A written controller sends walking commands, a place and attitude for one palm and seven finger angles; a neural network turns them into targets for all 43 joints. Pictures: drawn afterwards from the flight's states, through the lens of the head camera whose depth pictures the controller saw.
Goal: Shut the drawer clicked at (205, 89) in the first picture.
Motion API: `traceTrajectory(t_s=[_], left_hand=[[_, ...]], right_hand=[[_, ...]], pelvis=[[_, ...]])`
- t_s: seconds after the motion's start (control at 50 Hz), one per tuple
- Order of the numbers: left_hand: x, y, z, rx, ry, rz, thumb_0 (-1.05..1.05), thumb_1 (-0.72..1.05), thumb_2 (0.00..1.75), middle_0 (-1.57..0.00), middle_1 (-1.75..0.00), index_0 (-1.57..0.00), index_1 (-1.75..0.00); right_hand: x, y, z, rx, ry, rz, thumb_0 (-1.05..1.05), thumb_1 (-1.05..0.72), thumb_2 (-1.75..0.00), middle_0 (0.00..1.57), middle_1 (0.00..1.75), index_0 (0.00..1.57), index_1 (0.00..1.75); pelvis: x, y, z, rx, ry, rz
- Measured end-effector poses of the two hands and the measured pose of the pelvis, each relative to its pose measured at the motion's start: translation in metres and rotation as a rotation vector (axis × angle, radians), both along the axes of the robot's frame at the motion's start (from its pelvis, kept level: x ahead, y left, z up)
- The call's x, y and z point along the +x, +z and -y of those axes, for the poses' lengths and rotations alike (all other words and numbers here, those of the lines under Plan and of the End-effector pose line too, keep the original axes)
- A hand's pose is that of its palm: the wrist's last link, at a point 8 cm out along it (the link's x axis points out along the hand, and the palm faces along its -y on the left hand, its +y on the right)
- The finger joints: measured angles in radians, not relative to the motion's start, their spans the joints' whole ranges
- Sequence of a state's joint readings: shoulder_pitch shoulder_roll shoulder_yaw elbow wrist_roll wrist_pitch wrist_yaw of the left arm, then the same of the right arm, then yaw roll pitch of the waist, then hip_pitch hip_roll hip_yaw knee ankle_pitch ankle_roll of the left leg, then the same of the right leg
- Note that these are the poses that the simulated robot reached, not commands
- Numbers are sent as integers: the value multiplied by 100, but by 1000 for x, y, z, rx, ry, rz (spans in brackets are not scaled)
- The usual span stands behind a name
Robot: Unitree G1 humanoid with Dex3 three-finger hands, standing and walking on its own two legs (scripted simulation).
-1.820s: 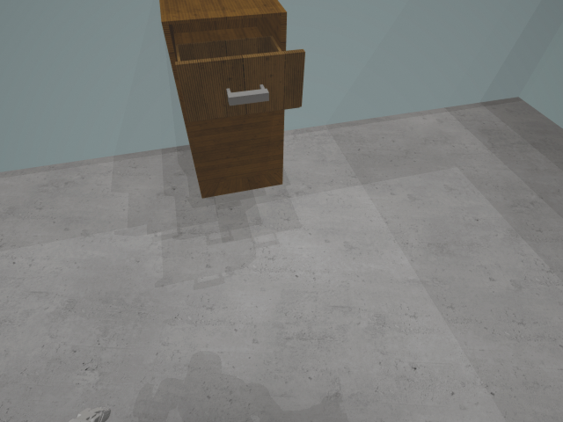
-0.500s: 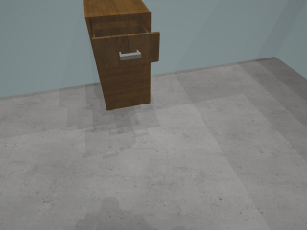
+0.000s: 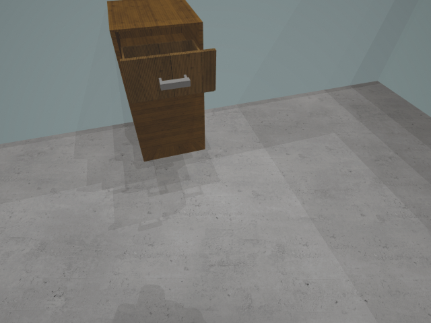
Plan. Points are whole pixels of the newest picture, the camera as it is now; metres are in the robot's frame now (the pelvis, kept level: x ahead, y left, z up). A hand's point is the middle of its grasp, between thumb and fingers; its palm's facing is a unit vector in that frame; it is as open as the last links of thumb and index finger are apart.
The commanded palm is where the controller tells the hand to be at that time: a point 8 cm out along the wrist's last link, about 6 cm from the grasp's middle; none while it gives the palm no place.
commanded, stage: walk to a spot facing it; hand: left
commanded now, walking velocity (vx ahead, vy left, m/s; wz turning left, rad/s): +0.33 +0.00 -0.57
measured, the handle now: (174, 81) +0.97 +0.24 -0.05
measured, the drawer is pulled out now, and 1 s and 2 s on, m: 0.29 0.29 0.29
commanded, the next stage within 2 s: turn to face it in 1.14 s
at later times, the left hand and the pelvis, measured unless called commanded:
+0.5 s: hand out of the picture +0.14 +0.14 -0.16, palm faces -0.14 -0.98 -0.17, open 7.4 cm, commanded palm none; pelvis +0.15 -0.03 +0.00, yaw -13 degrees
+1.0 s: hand (192, 188) +0.53 +0.11 -0.16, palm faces -0.43 -0.89 -0.18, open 7.4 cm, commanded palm none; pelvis +0.36 -0.03 +0.00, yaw -28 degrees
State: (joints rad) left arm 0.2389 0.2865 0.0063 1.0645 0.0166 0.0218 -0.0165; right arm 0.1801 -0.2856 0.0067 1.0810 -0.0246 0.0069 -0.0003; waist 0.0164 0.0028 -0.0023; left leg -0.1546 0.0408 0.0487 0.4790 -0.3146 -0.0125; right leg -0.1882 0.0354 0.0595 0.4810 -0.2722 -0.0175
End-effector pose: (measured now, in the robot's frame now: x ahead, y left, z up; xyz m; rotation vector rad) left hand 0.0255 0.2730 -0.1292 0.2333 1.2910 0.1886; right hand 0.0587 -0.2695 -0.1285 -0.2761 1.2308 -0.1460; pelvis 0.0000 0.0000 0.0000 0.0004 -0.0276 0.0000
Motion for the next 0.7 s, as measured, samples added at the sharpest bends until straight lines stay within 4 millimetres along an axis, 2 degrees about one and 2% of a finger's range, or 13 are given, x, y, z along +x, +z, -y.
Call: traceTrajectory(t_s=[0.08, 0.12, 0.16, 0.22, 0.28, 0.32, 0.36, 0.44, 0.52, 0.64, 0.68, 0.7], left_hand=[[-3, -14, 15, -48, -10, -59, 1, 91, 90, -20, -30, -20, -30], [3, -18, 25, -62, -25, -93, 1, 91, 90, -20, -30, -20, -30], [16, -18, 36, -73, -48, -113, 1, 91, 90, -20, -30, -20, -30], [47, -23, 53, -79, -83, -79, 1, 91, 90, -20, -30, -20, -30], [69, -24, 66, -76, -71, -20, 1, 91, 89, -20, -30, -20, -30], [77, -19, 73, -77, -70, -22, 1, 91, 89, -20, -30, -20, -30], [83, -14, 79, -81, -83, -50, 1, 91, 89, -20, -30, -20, -30], [99, -7, 85, -95, -116, -114, 1, 91, 89, -20, -30, -20, -30], [123, -7, 81, -102, -124, -150, 1, 91, 89, -21, -30, -20, -30], [179, -26, 58, -105, -116, -185, 1, 90, 89, -21, -30, -20, -30], [206, -39, 47, -106, -132, -201, 1, 90, 89, -21, -30, -20, -30], [222, -42, 43, -104, -149, -202, 1, 91, 89, -21, -30, -20, -30]], right_hand=[[-18, -12, -9, 28, -70, -26, 0, -90, -90, 20, 30, 20, 30], [-29, -18, -10, 45, -122, -44, 0, -90, -90, 20, 30, 20, 30], [-42, -23, -11, 61, -171, -73, 0, -90, -90, 20, 30, 20, 30], [-58, -36, -7, 83, -218, -147, 0, -90, -90, 21, 30, 20, 30], [-54, -37, -2, 95, -228, -217, 1, -90, -90, 20, 30, 20, 30], [-34, -31, 2, 96, -231, -203, 1, -90, -90, 20, 30, 20, 30], [-5, -24, 5, 96, -239, -148, 1, -90, -90, 20, 30, 20, 30], [64, -10, 7, 103, -258, 0, 1, -90, -90, 20, 30, 20, 30], [135, 0, 4, 108, -246, 114, 1, -90, -90, 20, 30, 20, 30], [237, 3, -11, 85, -205, 229, 1, -90, -90, 20, 30, 20, 30], [258, -1, -14, 55, -217, 275, 1, -90, -90, 20, 30, 20, 30], [262, -1, -16, 48, -232, 279, 0, -90, -90, 20, 30, 20, 30]], pelvis=[[16, -8, 1, 7, -44, -11], [26, -11, 4, 17, -79, -11], [36, -13, 10, 20, -108, -9], [53, -21, 22, 12, -129, -5], [68, -22, 31, -1, -129, 0], [81, -16, 34, -5, -141, -3], [94, -8, 36, -3, -158, -10], [123, 1, 35, 5, -196, -28], [156, 2, 30, -2, -228, -34], [221, -12, 14, -16, -267, -25], [243, -23, 6, -27, -300, -22], [251, -24, 5, -21, -314, -14]])
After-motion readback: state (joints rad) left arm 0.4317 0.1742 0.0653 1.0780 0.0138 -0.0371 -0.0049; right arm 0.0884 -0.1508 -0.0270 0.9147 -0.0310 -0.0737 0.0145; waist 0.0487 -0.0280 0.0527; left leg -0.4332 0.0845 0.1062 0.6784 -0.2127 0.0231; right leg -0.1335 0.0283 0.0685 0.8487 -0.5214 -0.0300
